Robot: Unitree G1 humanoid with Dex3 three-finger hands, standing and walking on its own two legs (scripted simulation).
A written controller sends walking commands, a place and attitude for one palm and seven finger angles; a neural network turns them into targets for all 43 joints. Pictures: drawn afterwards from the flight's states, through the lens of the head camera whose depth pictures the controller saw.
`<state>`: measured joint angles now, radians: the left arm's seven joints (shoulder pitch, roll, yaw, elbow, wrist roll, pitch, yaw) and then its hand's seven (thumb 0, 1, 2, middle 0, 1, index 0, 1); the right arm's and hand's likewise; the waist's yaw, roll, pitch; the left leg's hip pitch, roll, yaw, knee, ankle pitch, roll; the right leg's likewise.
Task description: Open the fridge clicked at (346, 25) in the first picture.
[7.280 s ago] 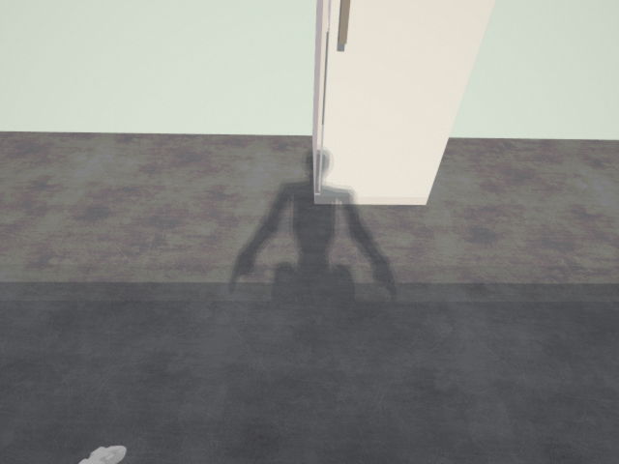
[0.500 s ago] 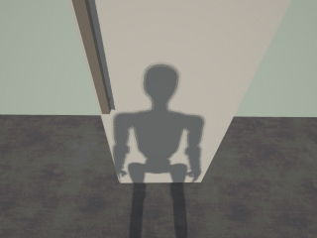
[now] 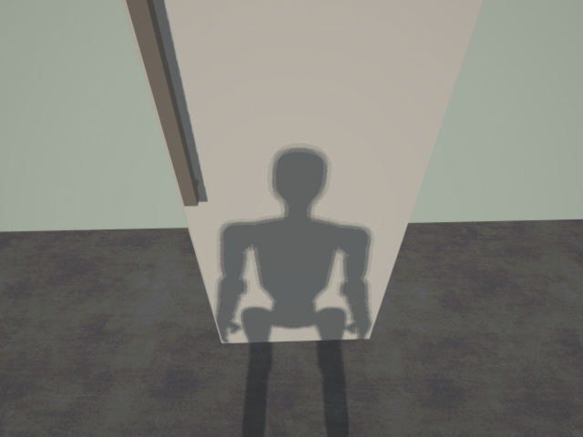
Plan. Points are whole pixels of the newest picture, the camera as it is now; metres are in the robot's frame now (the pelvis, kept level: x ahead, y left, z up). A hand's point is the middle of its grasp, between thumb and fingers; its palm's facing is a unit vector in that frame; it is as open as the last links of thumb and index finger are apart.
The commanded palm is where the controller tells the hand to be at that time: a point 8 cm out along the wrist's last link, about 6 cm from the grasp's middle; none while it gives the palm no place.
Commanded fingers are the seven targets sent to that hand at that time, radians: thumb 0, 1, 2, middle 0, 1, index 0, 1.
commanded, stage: look again from close up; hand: left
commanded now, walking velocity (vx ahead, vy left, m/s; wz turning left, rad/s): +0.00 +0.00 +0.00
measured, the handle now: (170, 98) +0.54 +0.23 +0.22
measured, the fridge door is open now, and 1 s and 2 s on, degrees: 0 0 0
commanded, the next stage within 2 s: shuffle to correct the standing spot in 1.80 s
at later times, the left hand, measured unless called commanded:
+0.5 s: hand out of the picture -0.03 +0.16 -0.17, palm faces +0.05 -0.98 -0.18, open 7.3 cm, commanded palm none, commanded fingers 0.00 0.90 0.90 -0.20 -0.30 -0.20 -0.30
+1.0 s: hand out of the picture -0.01 +0.15 -0.17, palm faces +0.06 -0.98 -0.16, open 7.3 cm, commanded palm none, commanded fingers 0.00 0.90 0.90 -0.20 -0.30 -0.20 -0.30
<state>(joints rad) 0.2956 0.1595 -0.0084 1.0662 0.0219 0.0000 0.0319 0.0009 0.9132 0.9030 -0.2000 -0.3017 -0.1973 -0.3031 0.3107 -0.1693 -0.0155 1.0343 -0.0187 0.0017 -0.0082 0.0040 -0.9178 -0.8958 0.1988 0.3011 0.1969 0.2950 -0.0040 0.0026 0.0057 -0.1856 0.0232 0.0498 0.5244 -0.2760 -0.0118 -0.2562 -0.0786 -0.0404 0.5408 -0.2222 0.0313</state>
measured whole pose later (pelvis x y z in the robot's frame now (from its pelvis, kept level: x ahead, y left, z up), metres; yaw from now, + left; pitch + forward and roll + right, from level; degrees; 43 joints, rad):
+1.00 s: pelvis +0.00 +0.00 +0.00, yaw +0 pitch -2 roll +0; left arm 0.32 0.12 0.01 1.08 0.02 -0.01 0.03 0.00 0.91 0.90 -0.20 -0.30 -0.20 -0.30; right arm 0.32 -0.12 -0.01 1.10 -0.01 -0.01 -0.02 0.00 -0.91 -0.90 0.20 0.30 0.20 0.29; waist 0.01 -0.01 0.03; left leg -0.20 0.03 0.04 0.48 -0.24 -0.02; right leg -0.25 -0.06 -0.05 0.47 -0.18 0.02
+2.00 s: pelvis +0.01 +0.00 +0.00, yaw +1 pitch -2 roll +0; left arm 0.33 0.12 0.02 1.09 0.03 -0.01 0.03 0.00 0.91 0.90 -0.20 -0.30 -0.20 -0.30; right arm 0.34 -0.10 -0.01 1.10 -0.02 -0.01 -0.02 0.00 -0.91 -0.90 0.20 0.30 0.20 0.29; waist 0.01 -0.02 0.03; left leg -0.20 0.03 0.03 0.49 -0.26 -0.01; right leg -0.25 -0.07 -0.06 0.49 -0.21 0.03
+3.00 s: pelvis +0.08 +0.04 +0.00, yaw +7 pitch -1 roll +1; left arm 0.23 0.18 0.06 1.00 0.03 0.05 0.03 0.00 0.93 0.90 -0.20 -0.30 -0.20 -0.30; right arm 0.24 -0.13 -0.04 1.01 -0.03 0.01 -0.03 0.00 -0.94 -0.90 0.20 0.30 0.20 0.29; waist 0.03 -0.06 0.02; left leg -0.25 -0.01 0.08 0.52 -0.25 0.04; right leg -0.39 -0.03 -0.02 0.81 -0.38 -0.01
